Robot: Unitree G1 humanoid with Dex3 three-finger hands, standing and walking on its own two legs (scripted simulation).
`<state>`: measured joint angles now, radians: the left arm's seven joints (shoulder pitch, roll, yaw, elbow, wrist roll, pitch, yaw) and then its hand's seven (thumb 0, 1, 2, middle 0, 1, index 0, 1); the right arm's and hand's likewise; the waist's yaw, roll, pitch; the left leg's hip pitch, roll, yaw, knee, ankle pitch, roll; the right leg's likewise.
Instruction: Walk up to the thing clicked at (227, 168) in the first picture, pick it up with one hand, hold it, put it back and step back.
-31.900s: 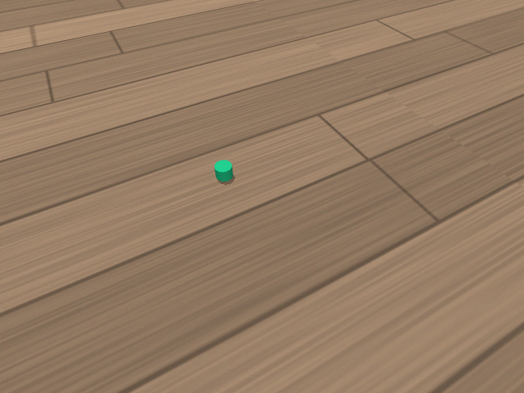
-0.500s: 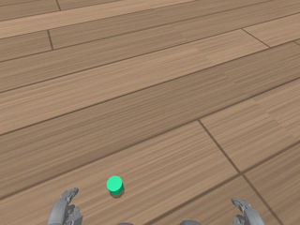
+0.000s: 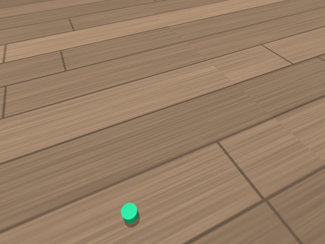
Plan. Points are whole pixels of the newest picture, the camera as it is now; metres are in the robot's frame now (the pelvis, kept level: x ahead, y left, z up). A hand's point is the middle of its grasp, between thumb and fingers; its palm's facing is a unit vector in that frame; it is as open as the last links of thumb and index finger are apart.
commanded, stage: stand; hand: left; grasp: from above
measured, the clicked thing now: (129, 212) +0.42 +0.23 -0.74
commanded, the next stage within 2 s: step back in 1.86 s
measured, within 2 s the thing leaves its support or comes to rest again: neither
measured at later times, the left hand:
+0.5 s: hand out of the picture +0.03 +0.23 -0.15, palm faces +0.03 -0.94 -0.35, open 7.4 cm
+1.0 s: hand out of the picture +0.07 +0.22 -0.15, palm faces +0.02 -0.94 -0.34, open 7.4 cm
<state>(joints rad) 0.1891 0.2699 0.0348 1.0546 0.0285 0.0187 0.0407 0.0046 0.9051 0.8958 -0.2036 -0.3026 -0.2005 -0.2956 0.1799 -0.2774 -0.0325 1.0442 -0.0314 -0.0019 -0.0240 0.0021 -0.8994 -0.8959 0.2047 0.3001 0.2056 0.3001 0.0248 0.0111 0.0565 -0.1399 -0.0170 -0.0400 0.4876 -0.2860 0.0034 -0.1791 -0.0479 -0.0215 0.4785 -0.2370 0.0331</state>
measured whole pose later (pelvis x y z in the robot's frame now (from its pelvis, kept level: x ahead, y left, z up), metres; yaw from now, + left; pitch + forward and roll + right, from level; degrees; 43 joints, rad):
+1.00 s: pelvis +0.00 -0.02 +0.01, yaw -1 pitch -3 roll +0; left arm 0.09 0.31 0.03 1.17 0.02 0.00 0.01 0.00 0.90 0.90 -0.20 -0.30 -0.20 -0.30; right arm 0.14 -0.33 -0.01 1.13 -0.02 -0.01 -0.01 0.00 -0.90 -0.90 0.20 0.30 0.21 0.30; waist 0.01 0.02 0.06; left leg -0.08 0.02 -0.04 0.35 -0.21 -0.03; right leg -0.13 -0.01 -0.03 0.35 -0.17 0.00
